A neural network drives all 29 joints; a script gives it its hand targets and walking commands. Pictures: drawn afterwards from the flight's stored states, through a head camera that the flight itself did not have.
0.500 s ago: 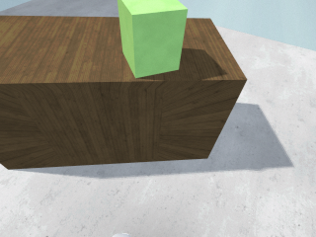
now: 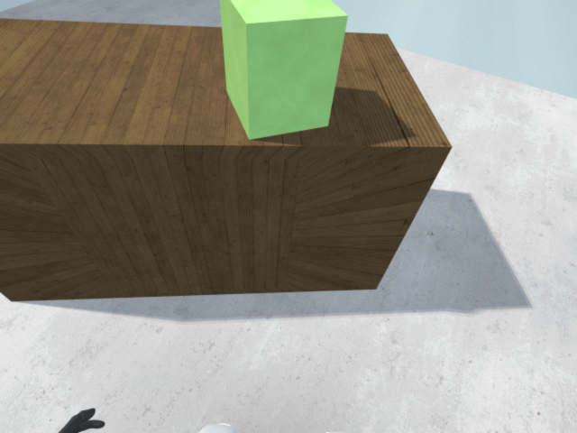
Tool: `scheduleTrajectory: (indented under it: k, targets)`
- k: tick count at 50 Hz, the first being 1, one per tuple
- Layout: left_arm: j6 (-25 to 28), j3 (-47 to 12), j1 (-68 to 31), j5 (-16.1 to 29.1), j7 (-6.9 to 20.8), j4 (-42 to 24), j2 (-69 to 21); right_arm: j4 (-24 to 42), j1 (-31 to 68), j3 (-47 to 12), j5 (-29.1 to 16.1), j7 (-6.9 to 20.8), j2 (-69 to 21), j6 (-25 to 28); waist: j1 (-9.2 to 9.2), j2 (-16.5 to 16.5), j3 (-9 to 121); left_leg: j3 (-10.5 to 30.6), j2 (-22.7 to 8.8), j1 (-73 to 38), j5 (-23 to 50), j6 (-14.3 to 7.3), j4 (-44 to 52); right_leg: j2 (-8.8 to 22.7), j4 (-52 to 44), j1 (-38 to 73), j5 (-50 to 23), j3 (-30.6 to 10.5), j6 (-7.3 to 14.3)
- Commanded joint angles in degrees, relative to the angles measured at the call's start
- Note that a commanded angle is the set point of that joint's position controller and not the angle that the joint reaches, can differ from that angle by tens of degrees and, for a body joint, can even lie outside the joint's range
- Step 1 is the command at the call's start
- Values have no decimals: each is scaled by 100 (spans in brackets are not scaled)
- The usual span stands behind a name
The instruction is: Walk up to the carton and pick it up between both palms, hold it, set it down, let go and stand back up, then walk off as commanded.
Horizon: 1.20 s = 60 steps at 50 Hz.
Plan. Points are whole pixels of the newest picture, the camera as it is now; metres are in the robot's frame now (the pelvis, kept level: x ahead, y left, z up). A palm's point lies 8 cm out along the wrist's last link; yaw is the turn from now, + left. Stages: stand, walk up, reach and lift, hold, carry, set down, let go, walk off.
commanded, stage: walk up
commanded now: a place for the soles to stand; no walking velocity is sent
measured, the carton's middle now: (277, 59) +0.85 +0.04 +0.09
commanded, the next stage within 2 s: none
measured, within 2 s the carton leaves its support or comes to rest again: neither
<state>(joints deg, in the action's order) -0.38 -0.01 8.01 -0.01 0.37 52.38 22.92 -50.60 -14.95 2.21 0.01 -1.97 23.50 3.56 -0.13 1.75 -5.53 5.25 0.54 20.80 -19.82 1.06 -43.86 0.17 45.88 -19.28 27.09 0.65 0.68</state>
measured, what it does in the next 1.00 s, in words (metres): stands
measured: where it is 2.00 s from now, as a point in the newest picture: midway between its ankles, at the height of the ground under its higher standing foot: outside the picture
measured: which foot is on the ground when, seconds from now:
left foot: down 0.00-1.00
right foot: down 0.00-1.00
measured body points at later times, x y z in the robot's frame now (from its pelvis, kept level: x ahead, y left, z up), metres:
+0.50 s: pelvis -0.01 +0.01 +0.00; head +0.01 +0.03 +0.45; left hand +0.09 +0.32 -0.12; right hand +0.08 -0.32 -0.09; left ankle +0.04 +0.14 -0.71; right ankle +0.02 -0.12 -0.71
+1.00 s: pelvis +0.00 -0.02 +0.00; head +0.04 -0.02 +0.45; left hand +0.09 +0.30 -0.11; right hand +0.09 -0.34 -0.11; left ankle +0.01 +0.13 -0.70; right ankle +0.02 -0.12 -0.71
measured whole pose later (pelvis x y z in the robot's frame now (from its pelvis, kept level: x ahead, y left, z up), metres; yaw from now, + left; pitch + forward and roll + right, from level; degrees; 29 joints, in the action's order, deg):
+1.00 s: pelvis +0.00 -0.02 +0.00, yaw +2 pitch -3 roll +1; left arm -1.0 0.0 7.4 0.0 0.5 52.4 22.8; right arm -50.6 -15.0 2.2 0.0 -2.3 23.5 2.6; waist -1.9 1.1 -7.1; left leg 5.1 2.1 20.9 -26.1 -1.8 -48.6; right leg 0.5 45.5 -19.3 23.4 0.9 1.7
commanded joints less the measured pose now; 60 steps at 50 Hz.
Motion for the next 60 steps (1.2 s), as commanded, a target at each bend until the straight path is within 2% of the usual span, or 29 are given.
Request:
scheduleTrajectory:
  k: [1,2,3,5,9,11,12,13,15,17,21,24,25,26,28,30,38,39,41,42,45,49,51,52,53,55,56,58,60]
  targets:
    - [81,633,386,-183,91,-220,1205,461,666,281,153,-164,1446,75,-489,-787,391,1745,-972,1053,744,-898,1230,338,-1122,822,-284,-802,384]
    - [126,768,270,-241,62,-243,1627,395,519,239,88,-150,1259,55,-450,447,135,788,-213,1629,444,-473,281,960,-2224,1095,220,-1812,532]
    - [188,754,320,-242,47,-216,1796,398,492,165,51,-188,1027,34,-372,675,-4,129,336,1712,-358,-211,-597,1860,-2976,1008,-59,-2922,750]
    - [169,733,-123,-237,44,-203,1695,232,185,288,45,-191,1340,-21,-202,392,6,31,112,1288,-1611,-289,-1097,2039,-2834,672,-300,-2801,986]
    - [169,637,-331,-204,36,-486,1495,226,18,324,66,-113,1318,13,-133,663,223,-322,-83,786,-1068,-407,-576,1747,-2340,568,-1491,-2012,976]
    - [86,569,-823,-137,86,-571,1351,45,-567,326,72,-104,1188,98,220,692,477,-524,-27,-610,225,-439,741,1240,-1699,-12,-1515,-1122,925]
    - [22,497,-738,-59,85,-499,1139,56,-558,320,136,-97,1348,161,289,405,460,252,-203,-881,716,-514,1295,820,-1011,-322,-1675,-721,526]
    - [4,485,-829,-47,75,-607,999,81,-707,409,181,-155,1616,221,269,-641,665,1643,-904,-1055,1455,-866,1665,415,152,-509,-1912,-332,226]
    - [-75,531,-377,5,48,-444,1112,190,-26,401,127,-181,1961,195,-84,-768,520,3064,-1678,-577,1363,-1487,1914,24,473,-603,497,-410,70]
    - [-49,605,-221,-70,69,-431,1224,311,215,387,171,-174,1828,173,-171,-681,487,2789,-1597,-151,1323,-1504,1791,150,310,-249,755,-532,143]
    - [74,714,-76,-212,63,-291,1430,340,437,227,109,-159,1344,86,-278,-232,520,962,-422,812,1542,-581,590,667,-1462,1079,-1231,-1067,597]
    - [82,611,-470,-126,76,-410,1571,198,7,233,10,-126,1177,55,19,407,549,-307,122,-123,-603,-394,-416,1802,-2274,-65,66,-1950,1280]
    - [69,625,-664,-165,98,-415,1554,200,-106,273,57,-107,1191,45,67,418,431,-360,33,-186,-838,-461,53,1617,-2215,-198,460,-1704,1196]
    - [59,584,-721,-143,82,-390,1409,146,-202,284,87,-77,1202,106,208,118,269,10,-89,-303,-412,-493,714,1320,-1850,-350,108,-1536,933]
    - [-24,510,-613,-128,113,-384,1073,99,-222,404,221,-73,1770,172,110,-933,303,2467,-1231,-449,-358,-1180,1926,188,-14,-900,172,-220,177]
    - [-86,574,-544,-134,99,-441,1208,175,-276,469,210,-127,2032,187,157,-1097,340,3452,-1861,-226,55,-1695,2225,128,676,-842,825,-633,106]
    - [6,672,-28,-109,79,-260,1161,420,666,301,128,-166,1477,70,-304,-873,362,1817,-920,765,568,-914,1500,164,-720,745,-573,-436,307]
    - [54,682,-7,-219,92,-292,1296,449,636,270,140,-143,1366,53,-318,-480,376,1267,-589,1068,394,-668,1067,418,-1560,1094,-282,-792,409]
    - [127,793,274,-224,49,-241,1871,397,706,214,8,-168,1125,-25,-412,670,220,18,424,1500,-1130,-191,-991,1922,-3116,728,572,-3003,878]
    - [131,802,-59,-268,63,-298,1910,321,381,329,51,-218,1400,-93,-364,458,-63,295,238,1381,-1506,-254,-1439,2124,-3287,317,1084,-3270,893]
    - [102,713,-332,-156,59,-351,1524,138,-100,228,41,-139,1200,-51,-89,807,-39,34,5,1000,-996,-310,-1072,1517,-2801,501,-149,-2117,839]
    - [84,631,-456,-183,47,-402,1503,160,-309,330,49,-102,1163,42,-31,488,295,-422,-57,321,-809,-384,296,1544,-1972,770,-1730,-1759,936]
    - [106,570,-527,-68,51,-510,1357,84,-490,285,107,-132,1134,122,145,591,508,-275,-78,-582,584,-393,1228,1254,-1441,451,-2330,-1154,737]
    - [94,566,-634,-32,39,-431,1217,20,-616,332,134,-168,1257,186,206,362,728,211,-162,-918,1406,-513,1260,875,-744,325,-2922,-826,588]
    - [69,476,-502,16,37,-532,982,80,-420,379,185,-173,1602,242,61,-337,883,1600,-883,-1182,2452,-931,1390,376,170,-105,-2717,-379,144]
    - [10,497,-474,-3,23,-448,1062,191,-255,424,97,-169,1976,217,94,-1059,847,2872,-1718,-1107,2380,-1702,1643,40,312,-504,328,-416,43]
    - [-6,519,-597,-24,33,-538,1169,261,-218,447,122,-181,1866,209,68,-772,573,2953,-1723,-855,2397,-1773,1583,51,510,-505,799,-434,111]
    - [54,575,-429,-60,54,-484,1084,314,-120,367,103,-164,1759,182,42,-606,358,2673,-1571,-858,2739,-1723,1410,77,99,-639,656,-514,194]
    - [187,624,85,-133,36,-339,1251,411,207,301,77,-165,1493,151,-324,-413,938,1677,-947,-90,2666,-992,650,574,-1201,911,-1529,-958,438]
